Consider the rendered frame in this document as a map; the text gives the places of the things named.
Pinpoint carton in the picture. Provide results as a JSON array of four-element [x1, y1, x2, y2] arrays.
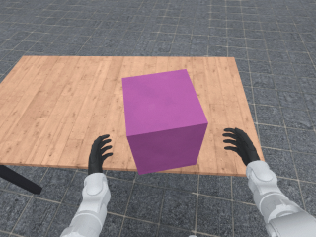
[[121, 69, 208, 175]]

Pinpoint left robot forearm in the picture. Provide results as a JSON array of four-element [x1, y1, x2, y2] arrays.
[[60, 173, 111, 237]]

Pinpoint right robot upper arm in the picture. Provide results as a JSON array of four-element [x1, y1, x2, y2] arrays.
[[265, 211, 316, 237]]

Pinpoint table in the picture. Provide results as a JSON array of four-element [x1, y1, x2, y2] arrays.
[[0, 55, 265, 195]]

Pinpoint right robot hand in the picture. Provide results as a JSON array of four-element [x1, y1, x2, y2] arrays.
[[222, 127, 261, 167]]

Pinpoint right robot forearm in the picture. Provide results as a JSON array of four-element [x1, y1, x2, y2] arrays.
[[245, 160, 316, 224]]

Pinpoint left robot hand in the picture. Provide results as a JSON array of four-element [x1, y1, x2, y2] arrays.
[[88, 134, 114, 176]]

